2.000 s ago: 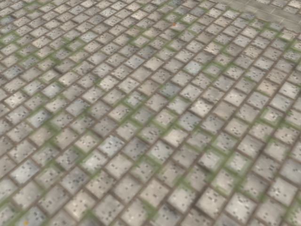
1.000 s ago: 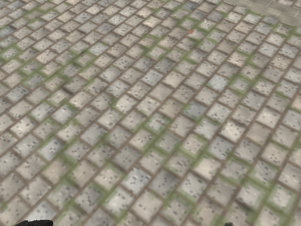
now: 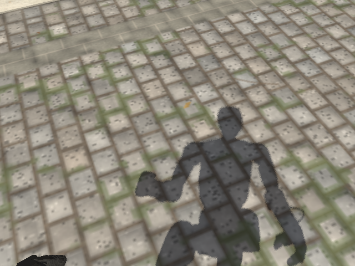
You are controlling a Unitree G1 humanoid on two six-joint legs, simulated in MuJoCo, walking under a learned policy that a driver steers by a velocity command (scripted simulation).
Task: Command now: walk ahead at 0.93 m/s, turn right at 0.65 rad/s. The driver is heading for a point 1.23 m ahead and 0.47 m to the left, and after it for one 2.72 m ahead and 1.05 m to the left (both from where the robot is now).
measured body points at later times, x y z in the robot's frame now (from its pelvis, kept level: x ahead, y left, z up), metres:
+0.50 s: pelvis +0.46 -0.01 +0.01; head +0.48 -0.02 +0.46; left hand +0.52 +0.28 -0.09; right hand +0.60 -0.27 -0.10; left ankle +0.57 +0.03 -0.68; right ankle +0.23 -0.13 -0.53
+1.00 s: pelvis +0.90 +0.03 +0.05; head +0.90 +0.05 +0.50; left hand +0.80 +0.32 -0.05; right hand +1.19 -0.10 -0.04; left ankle +0.79 +0.08 -0.56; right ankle +0.98 -0.08 -0.68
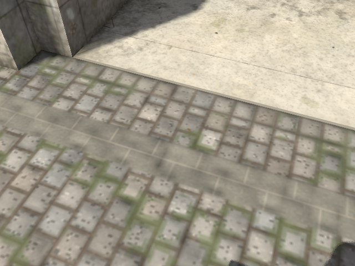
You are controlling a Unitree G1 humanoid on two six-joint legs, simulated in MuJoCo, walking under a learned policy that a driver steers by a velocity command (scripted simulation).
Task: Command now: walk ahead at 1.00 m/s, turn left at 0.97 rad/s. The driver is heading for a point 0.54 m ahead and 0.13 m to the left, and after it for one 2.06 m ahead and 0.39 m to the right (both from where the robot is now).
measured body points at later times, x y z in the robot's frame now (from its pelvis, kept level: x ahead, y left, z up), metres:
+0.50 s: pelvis +0.42 +0.08 +0.00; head +0.43 +0.08 +0.45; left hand +0.48 +0.37 -0.08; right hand +0.59 -0.15 -0.12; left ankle +0.40 +0.10 -0.73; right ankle +0.54 -0.09 -0.63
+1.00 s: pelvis +0.91 +0.17 +0.01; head +0.92 +0.18 +0.46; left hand +0.89 +0.44 -0.12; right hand +1.16 -0.03 -0.05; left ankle +0.95 +0.37 -0.65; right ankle +0.90 +0.12 -0.73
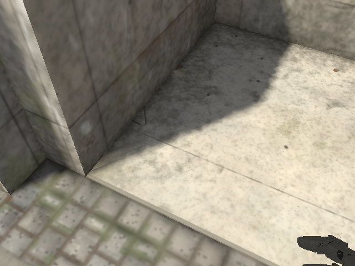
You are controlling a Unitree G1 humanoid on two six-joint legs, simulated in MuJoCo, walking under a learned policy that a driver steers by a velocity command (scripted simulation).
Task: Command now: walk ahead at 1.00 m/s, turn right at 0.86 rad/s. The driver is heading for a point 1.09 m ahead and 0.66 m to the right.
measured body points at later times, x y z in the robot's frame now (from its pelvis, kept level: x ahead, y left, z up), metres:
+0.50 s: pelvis +0.44 +0.02 -0.01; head +0.45 +0.00 +0.44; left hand +0.78 +0.13 -0.05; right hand +0.28 -0.23 -0.13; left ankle +0.40 +0.18 -0.74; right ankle +0.52 -0.15 -0.65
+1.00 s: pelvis +0.81 -0.23 +0.00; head +0.82 -0.26 +0.45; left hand +1.05 -0.09 -0.11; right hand +0.78 -0.58 -0.04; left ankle +1.12 -0.30 -0.68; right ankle +0.70 -0.20 -0.74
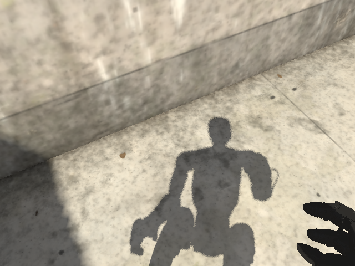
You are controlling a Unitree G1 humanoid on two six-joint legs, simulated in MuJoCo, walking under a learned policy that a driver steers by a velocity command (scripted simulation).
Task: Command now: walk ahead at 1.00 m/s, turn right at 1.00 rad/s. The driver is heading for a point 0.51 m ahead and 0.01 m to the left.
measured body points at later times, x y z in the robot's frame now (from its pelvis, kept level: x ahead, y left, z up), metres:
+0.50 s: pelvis +0.41 +0.01 -0.02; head +0.43 -0.01 +0.43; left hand +0.74 +0.10 -0.04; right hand +0.23 -0.21 -0.15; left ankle +0.27 +0.20 -0.73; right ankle +0.60 -0.15 -0.71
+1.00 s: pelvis +0.58 -0.05 +0.00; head +0.59 -0.05 +0.45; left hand +0.76 +0.16 -0.13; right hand +0.64 -0.34 -0.11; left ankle +0.67 +0.08 -0.74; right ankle +0.60 -0.14 -0.74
